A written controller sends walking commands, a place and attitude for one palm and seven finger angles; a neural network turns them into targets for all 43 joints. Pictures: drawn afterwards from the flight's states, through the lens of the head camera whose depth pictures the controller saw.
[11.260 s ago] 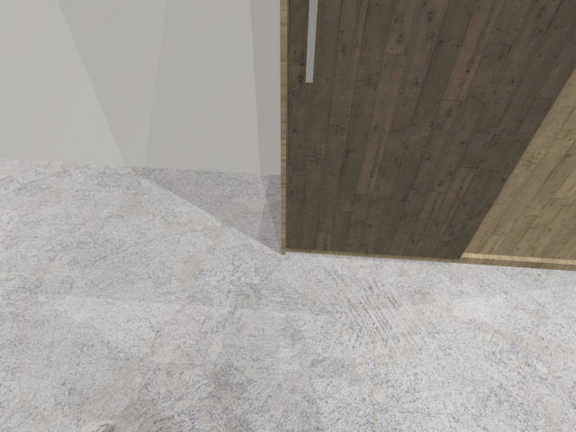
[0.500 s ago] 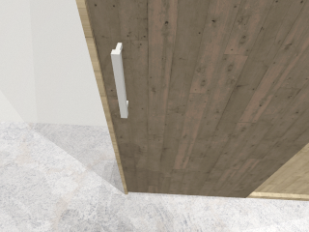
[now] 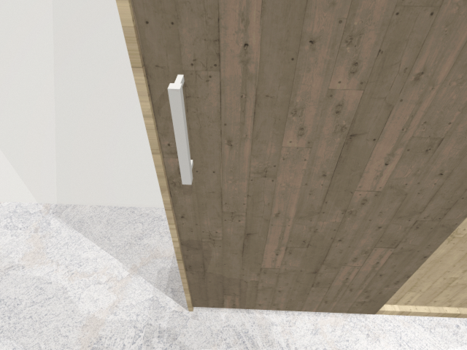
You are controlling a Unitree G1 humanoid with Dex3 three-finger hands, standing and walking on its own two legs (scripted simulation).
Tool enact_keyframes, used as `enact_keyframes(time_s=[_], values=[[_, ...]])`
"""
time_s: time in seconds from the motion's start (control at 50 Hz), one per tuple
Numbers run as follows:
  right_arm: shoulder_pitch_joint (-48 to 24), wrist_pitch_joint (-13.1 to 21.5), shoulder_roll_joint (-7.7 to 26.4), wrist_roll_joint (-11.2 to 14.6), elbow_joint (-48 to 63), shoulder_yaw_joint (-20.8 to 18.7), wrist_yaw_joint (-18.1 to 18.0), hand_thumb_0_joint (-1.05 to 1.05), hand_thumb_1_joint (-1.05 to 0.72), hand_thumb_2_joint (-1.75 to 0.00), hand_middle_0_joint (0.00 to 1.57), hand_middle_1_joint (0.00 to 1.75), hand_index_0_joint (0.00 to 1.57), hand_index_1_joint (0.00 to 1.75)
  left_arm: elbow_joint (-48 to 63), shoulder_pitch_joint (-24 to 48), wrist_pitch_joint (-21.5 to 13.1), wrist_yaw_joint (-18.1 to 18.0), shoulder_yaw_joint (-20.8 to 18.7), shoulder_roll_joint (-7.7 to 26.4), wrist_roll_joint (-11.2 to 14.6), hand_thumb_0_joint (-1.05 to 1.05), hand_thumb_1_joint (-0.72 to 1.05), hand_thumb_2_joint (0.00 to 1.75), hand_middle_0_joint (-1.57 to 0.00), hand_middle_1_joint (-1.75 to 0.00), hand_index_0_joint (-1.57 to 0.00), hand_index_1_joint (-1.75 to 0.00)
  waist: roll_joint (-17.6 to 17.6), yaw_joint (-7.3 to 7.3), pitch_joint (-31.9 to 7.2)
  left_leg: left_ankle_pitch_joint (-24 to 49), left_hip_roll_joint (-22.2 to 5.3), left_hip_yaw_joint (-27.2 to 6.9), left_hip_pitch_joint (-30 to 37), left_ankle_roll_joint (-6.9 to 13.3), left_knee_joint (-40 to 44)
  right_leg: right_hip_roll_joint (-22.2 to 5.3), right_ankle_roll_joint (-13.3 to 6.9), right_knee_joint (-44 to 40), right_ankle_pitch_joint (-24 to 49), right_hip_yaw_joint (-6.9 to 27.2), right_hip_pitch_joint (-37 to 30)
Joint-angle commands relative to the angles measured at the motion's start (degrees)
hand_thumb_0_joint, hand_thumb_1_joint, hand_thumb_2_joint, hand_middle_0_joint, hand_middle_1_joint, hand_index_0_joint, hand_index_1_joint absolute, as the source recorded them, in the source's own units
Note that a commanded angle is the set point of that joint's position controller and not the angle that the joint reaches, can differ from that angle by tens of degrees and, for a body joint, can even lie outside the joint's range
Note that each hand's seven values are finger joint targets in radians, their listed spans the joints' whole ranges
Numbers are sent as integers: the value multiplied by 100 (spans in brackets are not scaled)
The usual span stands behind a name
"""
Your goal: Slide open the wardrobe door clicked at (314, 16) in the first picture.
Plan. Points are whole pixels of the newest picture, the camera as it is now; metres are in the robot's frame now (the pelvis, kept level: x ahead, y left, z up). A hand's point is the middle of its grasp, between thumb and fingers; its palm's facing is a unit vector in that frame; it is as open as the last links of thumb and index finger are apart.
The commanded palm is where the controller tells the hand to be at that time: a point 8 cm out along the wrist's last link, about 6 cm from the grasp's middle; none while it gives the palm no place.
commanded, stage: look again from close up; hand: left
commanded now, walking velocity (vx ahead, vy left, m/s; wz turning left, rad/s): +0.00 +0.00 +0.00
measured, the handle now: (183, 134) +0.45 +0.12 +0.17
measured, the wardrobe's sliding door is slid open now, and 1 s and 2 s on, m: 0.00 0.00 0.00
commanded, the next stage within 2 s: raise the hand with hooked fingers in 1.64 s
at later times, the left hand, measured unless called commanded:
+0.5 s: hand out of the picture -0.06 +0.19 -0.17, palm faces +0.02 -0.98 -0.20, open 7.4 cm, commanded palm none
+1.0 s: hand out of the picture -0.06 +0.18 -0.17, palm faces +0.04 -0.98 -0.18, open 7.4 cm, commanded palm none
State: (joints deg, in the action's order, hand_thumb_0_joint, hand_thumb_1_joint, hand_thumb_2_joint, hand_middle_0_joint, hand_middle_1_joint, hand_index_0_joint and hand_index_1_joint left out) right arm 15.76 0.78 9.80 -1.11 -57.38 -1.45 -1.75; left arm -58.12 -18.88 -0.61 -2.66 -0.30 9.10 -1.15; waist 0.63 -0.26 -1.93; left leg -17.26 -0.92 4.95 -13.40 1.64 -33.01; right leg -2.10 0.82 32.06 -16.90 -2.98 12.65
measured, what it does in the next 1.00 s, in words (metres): stands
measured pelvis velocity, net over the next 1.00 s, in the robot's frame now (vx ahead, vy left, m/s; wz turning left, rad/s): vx -0.04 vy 0.01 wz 0.00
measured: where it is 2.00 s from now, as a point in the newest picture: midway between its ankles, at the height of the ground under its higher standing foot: outside the picture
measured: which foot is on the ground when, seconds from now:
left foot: down 0.00-1.00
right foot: down 0.00-1.00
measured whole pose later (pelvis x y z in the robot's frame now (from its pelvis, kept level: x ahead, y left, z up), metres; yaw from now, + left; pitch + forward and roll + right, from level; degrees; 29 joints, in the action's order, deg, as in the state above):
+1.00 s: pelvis -0.04 +0.01 +0.00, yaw +0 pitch -1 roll +0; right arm 17.9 -0.4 7.8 -0.9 -61.1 -1.5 -0.6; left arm -60.3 -21.6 -0.4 -2.3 -0.5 7.0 -1.6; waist 0.5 -0.5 0.6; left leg -11.1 0.4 5.5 -16.4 3.0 -28.3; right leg -2.9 1.7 27.4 -10.6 -2.2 15.7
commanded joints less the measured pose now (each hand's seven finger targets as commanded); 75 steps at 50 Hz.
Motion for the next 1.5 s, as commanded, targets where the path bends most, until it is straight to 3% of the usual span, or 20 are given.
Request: enact_keyframes(time_s=[0.0,0.12,0.2,0.4,0.52,0.66,0.78,0.9,1.0,1.12,1.24,1.32,1.38,1.48], values=[[237,30,502,32,237,-89,1,0,-90,-90,20,30,20,30,311,-366,-38,-37,-115,664,-10,0,90,90,-20,-30,-20,-30,-106,-1,639,1019,-444,-580,-172,-2,705,-440,-270,-618,1132,610,316],[185,-33,479,35,279,-78,61,0,-90,-90,20,30,20,30,476,-260,-18,-22,-114,751,-32,0,90,90,-20,-30,-20,-30,-229,-29,828,83,-382,-561,-230,-26,869,-465,-273,-1030,33,728,604],[215,-38,527,26,227,-78,81,0,-90,-90,20,30,20,30,461,-276,-4,-5,-120,738,-28,0,90,90,-20,-30,-20,-30,39,-32,833,-344,-435,-701,-396,-20,1113,-404,-238,-1061,-279,639,598],[450,-60,520,33,60,-107,94,0,-90,-90,20,30,20,30,300,-527,8,7,-118,588,-41,0,90,90,-20,-30,-20,-30,119,-12,769,-989,-537,-905,-685,14,1454,-356,-180,-1049,-548,465,484],[551,-60,488,47,-44,-122,90,0,-90,-90,20,30,20,30,171,-698,-3,3,-102,475,-54,0,90,90,-20,-30,-20,-30,159,29,669,-1071,-615,-1021,-757,52,1622,-311,-160,-928,-300,349,319],[624,-88,420,37,-137,-133,86,0,-90,-90,20,30,20,30,59,-753,7,-2,-114,389,-64,0,90,90,-20,-30,-20,-30,30,-4,897,-1273,-572,-1008,-842,19,1647,-313,-154,-985,-634,435,579],[636,-62,327,44,-167,-118,87,0,-90,-90,20,30,20,30,29,-735,-36,-6,-120,369,-50,0,90,90,-20,-30,-20,-30,-118,-45,745,-786,-483,-868,-562,-1,1388,-418,-207,-1118,-568,602,680],[540,-35,363,46,-192,-118,84,0,-90,-90,20,30,20,30,-14,-729,-45,-9,-114,317,-60,0,90,90,-20,-30,-20,-30,150,-16,780,-835,-588,-975,-572,7,1622,-342,-164,-972,-178,486,574],[485,-48,368,49,-194,-109,92,0,-90,-90,20,30,20,30,-48,-699,-49,-1,-114,365,-57,0,90,90,-20,-30,-20,-30,-57,-1,885,-839,-519,-900,-615,-11,1547,-391,-163,-1109,-382,567,612],[541,1,315,60,-263,-83,89,0,-90,-90,20,30,20,30,-30,-585,-97,-10,-111,402,-32,0,90,90,-20,-30,-20,-30,-46,-40,501,-19,-508,-769,-171,-16,1331,-453,-206,-1109,177,595,421],[441,21,331,71,-330,-46,83,0,-90,-90,20,30,20,30,-63,-488,-103,-20,-89,394,-20,0,90,90,-20,-30,-20,-30,5,-12,549,331,-535,-711,-139,-31,1348,-461,-197,-1043,620,582,234],[441,8,317,76,-378,-39,82,0,-90,-90,20,30,20,30,-92,-423,-97,-23,-81,420,-15,0,90,90,-20,-30,-20,-30,-120,-14,606,346,-545,-696,-92,-45,1371,-453,-185,-1088,597,566,213],[409,3,334,66,-415,-30,83,0,-90,-90,20,30,20,30,-100,-372,-83,-20,-81,412,-13,0,90,90,-20,-30,-20,-30,30,-18,660,166,-548,-721,-138,-56,1469,-440,-181,-1096,491,565,209],[383,-4,342,64,-449,-25,83,0,-90,-90,20,30,20,30,-120,-318,-75,-18,-80,420,-10,0,90,90,-20,-30,-20,-30,-26,-14,710,87,-553,-726,-128,-63,1527,-435,-171,-1127,442,558,191]])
